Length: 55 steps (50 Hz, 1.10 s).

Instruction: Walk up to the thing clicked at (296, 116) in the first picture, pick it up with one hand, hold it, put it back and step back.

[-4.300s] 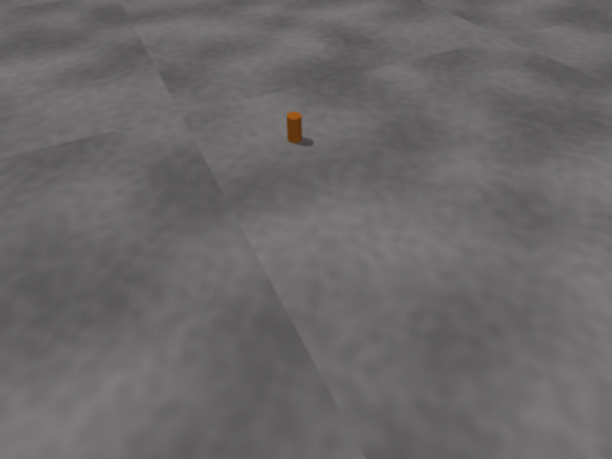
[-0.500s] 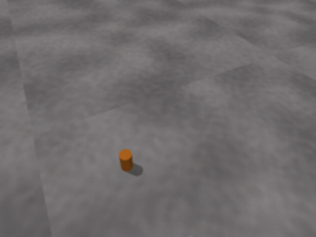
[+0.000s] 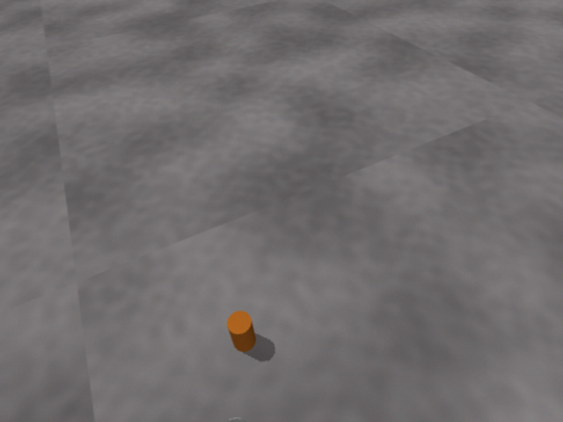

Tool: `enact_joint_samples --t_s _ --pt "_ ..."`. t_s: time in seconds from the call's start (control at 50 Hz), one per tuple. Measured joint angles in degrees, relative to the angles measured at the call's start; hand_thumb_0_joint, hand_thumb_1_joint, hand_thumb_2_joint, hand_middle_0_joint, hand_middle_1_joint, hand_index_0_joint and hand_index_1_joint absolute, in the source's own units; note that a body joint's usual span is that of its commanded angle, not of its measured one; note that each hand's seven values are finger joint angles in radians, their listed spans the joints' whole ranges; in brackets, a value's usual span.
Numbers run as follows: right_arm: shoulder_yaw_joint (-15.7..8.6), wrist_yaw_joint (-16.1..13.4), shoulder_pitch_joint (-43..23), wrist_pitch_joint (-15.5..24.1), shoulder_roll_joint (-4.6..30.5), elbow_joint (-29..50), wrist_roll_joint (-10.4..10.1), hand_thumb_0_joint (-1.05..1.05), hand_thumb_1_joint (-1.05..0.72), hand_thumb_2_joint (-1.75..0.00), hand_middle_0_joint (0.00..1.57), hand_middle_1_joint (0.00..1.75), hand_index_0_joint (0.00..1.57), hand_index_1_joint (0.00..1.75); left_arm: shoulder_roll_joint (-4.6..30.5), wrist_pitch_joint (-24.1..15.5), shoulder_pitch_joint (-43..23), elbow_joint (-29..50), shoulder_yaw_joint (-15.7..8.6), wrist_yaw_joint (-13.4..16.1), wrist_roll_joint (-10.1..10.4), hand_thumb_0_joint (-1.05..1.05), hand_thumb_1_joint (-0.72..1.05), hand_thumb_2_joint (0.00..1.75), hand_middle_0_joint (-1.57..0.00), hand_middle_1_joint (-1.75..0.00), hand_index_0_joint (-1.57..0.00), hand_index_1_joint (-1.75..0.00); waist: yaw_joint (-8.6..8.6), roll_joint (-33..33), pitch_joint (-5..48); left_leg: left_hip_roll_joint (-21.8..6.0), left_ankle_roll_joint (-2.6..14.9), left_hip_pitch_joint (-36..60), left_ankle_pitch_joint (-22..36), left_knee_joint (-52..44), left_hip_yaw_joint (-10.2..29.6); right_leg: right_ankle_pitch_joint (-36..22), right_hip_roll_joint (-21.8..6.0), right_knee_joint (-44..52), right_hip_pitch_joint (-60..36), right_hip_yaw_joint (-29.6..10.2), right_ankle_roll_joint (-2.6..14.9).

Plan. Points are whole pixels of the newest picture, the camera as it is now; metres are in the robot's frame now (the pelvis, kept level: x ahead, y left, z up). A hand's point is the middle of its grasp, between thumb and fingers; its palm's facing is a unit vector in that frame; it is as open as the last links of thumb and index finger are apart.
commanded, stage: walk up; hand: left
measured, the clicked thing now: (242, 331) +0.56 +0.21 -0.69
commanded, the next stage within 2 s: none
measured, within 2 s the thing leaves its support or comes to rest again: neither
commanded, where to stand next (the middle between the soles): +0.23 +0.01 m, yaw +0 degrees
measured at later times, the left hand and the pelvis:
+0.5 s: hand (136, 393) +0.22 +0.28 -0.16, palm faces -0.06 -0.92 -0.39, open 7.4 cm; pelvis +0.13 +0.01 -0.02, yaw -1 degrees
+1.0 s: hand (152, 368) +0.26 +0.26 -0.15, palm faces +0.00 -0.95 -0.32, open 7.4 cm; pelvis +0.16 +0.01 +0.01, yaw +0 degrees
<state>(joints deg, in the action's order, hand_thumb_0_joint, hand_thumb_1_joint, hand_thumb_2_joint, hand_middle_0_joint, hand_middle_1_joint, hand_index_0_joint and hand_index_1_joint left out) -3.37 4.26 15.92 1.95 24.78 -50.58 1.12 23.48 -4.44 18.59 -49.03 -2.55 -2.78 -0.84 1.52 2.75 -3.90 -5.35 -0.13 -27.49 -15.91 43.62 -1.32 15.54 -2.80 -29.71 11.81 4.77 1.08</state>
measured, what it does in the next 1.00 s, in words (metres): walks ahead: left foot, then right foot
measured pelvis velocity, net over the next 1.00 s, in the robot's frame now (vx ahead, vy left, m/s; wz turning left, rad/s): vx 0.16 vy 0.01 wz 0.00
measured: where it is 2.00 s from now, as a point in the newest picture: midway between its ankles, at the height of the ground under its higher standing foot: outside the picture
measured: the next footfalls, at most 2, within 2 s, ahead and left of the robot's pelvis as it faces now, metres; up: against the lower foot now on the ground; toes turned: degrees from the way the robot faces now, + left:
left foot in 0.08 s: +0.18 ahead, +0.15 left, +0.00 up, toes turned +2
right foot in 0.46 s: +0.26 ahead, -0.12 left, +0.00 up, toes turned -4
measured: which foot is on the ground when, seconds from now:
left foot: up 0.00-0.06, down 0.08-1.00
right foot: down 0.00-0.10, up 0.12-0.44, down 0.46-1.00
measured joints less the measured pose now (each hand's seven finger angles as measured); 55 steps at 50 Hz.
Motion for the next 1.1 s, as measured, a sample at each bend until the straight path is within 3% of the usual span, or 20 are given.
enact_joint_samples --t_s 0.08,0.12,0.18,0.22,0.36,0.46,0.5,0.56,0.64,0.82,1.1 --pt "-0.4 0.2 0.7 0.9 0.2 -0.1 0.2 0.0 -0.91 -0.89 0.2 0.3 0.2 0.3 1.5 0.9 1.6 -0.4 -0.2 -0.1 -0.1 0.01 0.9 0.9 -0.21 -0.3 -0.2 -0.3 0.28 -1.6 1.0 0.7 0.43 4.3 2.8 -8.2 -1.5 5.4 -1.1 -4.7 -0.7 0.1 -0.96" --pt "-0.8 -0.4 0.7 2.0 0.1 0.1 0.5 0.0 -0.9 -0.89 0.2 0.3 0.2 0.3 2.1 1.6 1.9 -1.1 -0.4 0.2 -0.1 0.01 0.9 0.9 -0.21 -0.3 -0.2 -0.3 -0.15 -3.8 1.0 2.5 0.78 5.1 4.2 -6.7 -2.9 9.6 -2.9 -12.8 1.4 -1.6 0.24" --pt "-0.6 -1.2 0.9 2.6 -0.6 1.1 -0.2 0.0 -0.9 -0.89 0.2 0.3 0.2 0.3 1.9 2.8 0.7 -3.1 0.1 0.9 0.1 0.01 0.9 0.9 -0.2 -0.3 -0.2 -0.3 -1.48 -4.8 0.6 2.8 1.69 6.2 1.0 -4.6 -3.5 11.2 -0.2 -28.8 8.1 -5.0 1.43" --pt "0.1 -1.7 1.4 2.8 -1.4 1.4 -0.5 0.0 -0.9 -0.89 0.2 0.3 0.2 0.3 2.1 2.8 -0.2 -3.4 0.2 0.9 0.4 0.01 0.91 0.9 -0.2 -0.3 -0.2 -0.3 -1.95 -6.0 -0.1 3.2 1.74 8.6 1.1 -7.0 -4.0 8.5 0.2 -32.3 11.8 -5.5 1.54" --pt "1.3 -3.0 3.0 2.6 -1.6 1.3 -0.4 0.0 -0.9 -0.89 0.21 0.3 0.2 0.3 1.0 3.0 -3.1 -3.0 0.2 0.4 0.4 0.01 0.91 0.9 -0.2 -0.3 -0.2 -0.3 -2.9 -6.0 -1.9 3.3 1.34 13.7 0.2 -11.2 -4.7 2.1 -2.2 -19.2 16.3 -3.8 -0.08" --pt "2.0 -3.8 1.8 0.7 -1.5 0.5 -1.3 0.0 -0.9 -0.89 0.21 0.3 0.2 0.3 0.4 2.7 -5.9 -3.5 0.2 1.5 0.6 0.01 0.91 0.9 -0.2 -0.3 -0.2 -0.3 -3.08 -4.6 -2.8 2.4 -0.18 12.1 -4.9 -4.4 -4.0 -5.7 -0.9 -7.0 11.4 -3.0 0.6" --pt "2.1 -4.3 -0.1 -0.3 -1.4 -0.5 -1.8 0.0 -0.9 -0.89 0.21 0.3 0.2 0.3 -0.8 2.6 -7.5 -4.4 0.3 2.0 0.4 0.01 0.91 0.9 -0.2 -0.3 -0.2 -0.3 -2.87 -2.5 -3.4 1.0 -0.14 10.9 -7.2 -0.4 -2.8 -3.7 0.6 -8.3 11.4 -2.4 -0.63" --pt "2.5 -4.8 -2.9 -1.2 -1.9 -2.2 -2.0 0.0 -0.9 -0.89 0.2 0.3 0.2 0.3 -2.1 2.9 -9.8 -4.9 1.5 2.0 0.5 0.01 0.91 0.9 -0.2 -0.3 -0.2 -0.3 -2.51 -1.8 -3.5 2.8 1.01 9.9 -13.2 1.7 -0.9 -2.4 0.3 -10.4 12.3 -2.6 -0.62" --pt "3.0 -4.6 -5.0 -0.5 -2.8 -4.9 -1.6 0.0 -0.91 -0.89 0.2 0.3 0.2 0.3 -3.3 3.9 -12.4 -6.0 2.5 2.0 0.5 0.01 0.9 0.9 -0.2 -0.3 -0.2 -0.3 -2.09 -2.3 -2.4 4.1 -0.37 11.6 -4.6 -3.9 -1.2 -2.4 -0.7 -10.0 12.2 -3.3 -1.31" --pt "4.3 -3.8 -6.7 0.1 -3.8 -11.3 -0.9 0.0 -0.9 -0.89 0.21 0.3 0.2 0.3 -4.1 3.7 -15.1 -11.3 2.8 1.6 1.0 0.01 0.9 0.9 -0.21 -0.3 -0.2 -0.3 -1.77 -3.5 0.4 4.3 -0.82 16.4 -1.8 -12.9 -0.7 -5.4 -0.7 -1.4 7.2 -2.3 -1.58" --pt "3.5 -4.1 -10.7 -0.5 -3.0 -15.1 -0.7 0.0 -0.9 -0.89 0.2 0.3 0.2 0.3 -3.2 4.3 -15.4 -17.4 2.3 1.6 0.9 0.01 0.9 0.9 -0.2 -0.3 -0.2 -0.3 -0.92 -3.5 1.2 4.1 -1.04 21.1 1.3 -20.3 0.1 -8.3 -0.3 6.3 1.9 -1.1 -1.68"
